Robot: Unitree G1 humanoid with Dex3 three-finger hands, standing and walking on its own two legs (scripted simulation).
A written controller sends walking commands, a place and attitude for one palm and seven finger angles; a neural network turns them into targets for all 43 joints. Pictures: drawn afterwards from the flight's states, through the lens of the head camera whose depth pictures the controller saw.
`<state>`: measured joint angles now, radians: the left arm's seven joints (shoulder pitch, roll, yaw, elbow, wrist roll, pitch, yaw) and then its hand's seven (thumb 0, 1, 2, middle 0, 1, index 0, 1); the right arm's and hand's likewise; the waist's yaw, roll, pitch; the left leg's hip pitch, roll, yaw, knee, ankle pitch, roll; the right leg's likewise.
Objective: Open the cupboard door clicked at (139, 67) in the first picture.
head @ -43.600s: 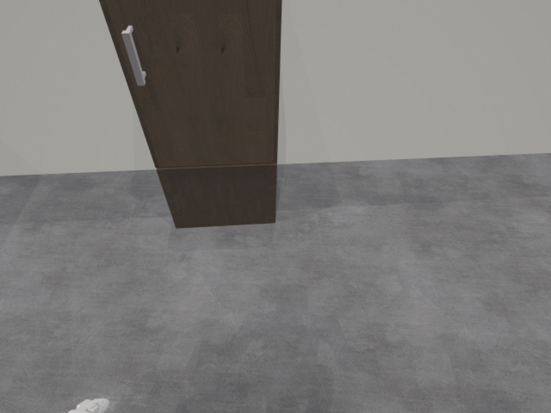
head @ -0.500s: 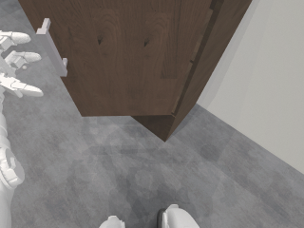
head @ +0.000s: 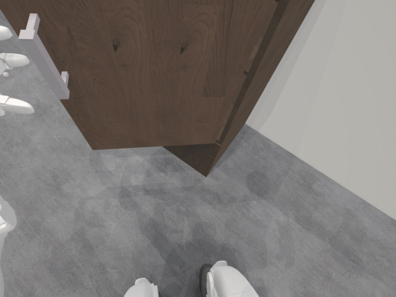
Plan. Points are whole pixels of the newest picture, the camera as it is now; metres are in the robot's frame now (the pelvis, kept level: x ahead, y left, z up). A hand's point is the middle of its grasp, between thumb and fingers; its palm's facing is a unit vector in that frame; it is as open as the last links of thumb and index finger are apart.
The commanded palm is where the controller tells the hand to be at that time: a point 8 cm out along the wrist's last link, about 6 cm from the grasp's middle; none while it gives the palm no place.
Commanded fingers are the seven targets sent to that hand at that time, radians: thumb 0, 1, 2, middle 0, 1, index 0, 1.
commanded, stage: move the hooked fingers beside the handle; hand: left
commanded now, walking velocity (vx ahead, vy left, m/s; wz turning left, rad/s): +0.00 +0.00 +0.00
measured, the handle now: (49, 60) +0.53 +0.22 +0.10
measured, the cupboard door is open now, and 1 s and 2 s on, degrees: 42 42 40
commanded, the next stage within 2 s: slide the fingers in behind the handle in 0.54 s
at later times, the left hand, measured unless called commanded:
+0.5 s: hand (5, 82) +0.48 +0.28 +0.10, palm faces +0.01 -1.00 -0.01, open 13.9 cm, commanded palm +0.47 +0.32 +0.10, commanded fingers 0.00 -0.50 0.30 -0.30 -1.20 -0.30 -1.20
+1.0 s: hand (15, 77) +0.49 +0.27 +0.10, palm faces +0.02 -1.00 +0.00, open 14.0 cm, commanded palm +0.47 +0.30 +0.10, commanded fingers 0.00 -0.50 0.30 -0.30 -1.20 -0.30 -1.20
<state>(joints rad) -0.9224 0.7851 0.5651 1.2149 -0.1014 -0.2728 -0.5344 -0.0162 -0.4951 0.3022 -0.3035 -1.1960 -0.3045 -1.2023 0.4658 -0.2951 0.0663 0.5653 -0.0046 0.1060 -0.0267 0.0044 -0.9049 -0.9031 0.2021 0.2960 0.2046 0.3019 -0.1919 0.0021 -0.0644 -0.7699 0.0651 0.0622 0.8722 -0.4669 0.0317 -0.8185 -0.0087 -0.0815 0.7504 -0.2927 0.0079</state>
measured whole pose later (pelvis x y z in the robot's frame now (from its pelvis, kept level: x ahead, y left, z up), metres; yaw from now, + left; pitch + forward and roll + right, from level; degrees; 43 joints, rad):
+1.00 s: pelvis -0.01 -0.01 +0.00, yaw +1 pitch +20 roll -3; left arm -0.94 0.73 0.50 1.20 -0.12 -0.29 -0.48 -0.02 -0.50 0.30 -0.30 -1.20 -0.28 -1.21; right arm 0.46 -0.29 0.06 0.59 0.00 0.10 -0.03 0.00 -0.91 -0.90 0.20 0.30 0.20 0.30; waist -0.18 0.00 -0.06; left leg -0.78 0.06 0.04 0.89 -0.46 0.02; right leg -0.82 -0.01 -0.10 0.77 -0.30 0.00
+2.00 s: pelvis -0.01 -0.02 +0.00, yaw +3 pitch +18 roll -2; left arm -0.94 0.52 0.38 1.17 -0.10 -0.33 -0.29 -0.02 -0.50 0.30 -0.27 -1.19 -0.23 -1.18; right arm 0.38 -0.28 0.05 0.62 -0.01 0.03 0.00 0.00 -0.91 -0.90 0.20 0.30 0.20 0.30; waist -0.16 0.02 -0.07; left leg -0.74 0.05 0.02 0.88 -0.46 0.01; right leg -0.79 -0.02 -0.11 0.79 -0.32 -0.01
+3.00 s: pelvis -0.01 -0.01 +0.00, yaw +2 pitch +18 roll -2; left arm -0.92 0.52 0.38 1.16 -0.12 -0.34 -0.29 0.00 0.76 0.84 -0.39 -1.33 -0.37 -1.34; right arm 0.42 -0.28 0.05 0.63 -0.01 0.04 -0.01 0.00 -0.91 -0.90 0.20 0.30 0.20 0.30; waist -0.15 0.03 -0.07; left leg -0.73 0.04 0.04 0.87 -0.45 0.02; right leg -0.79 -0.02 -0.09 0.79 -0.31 -0.01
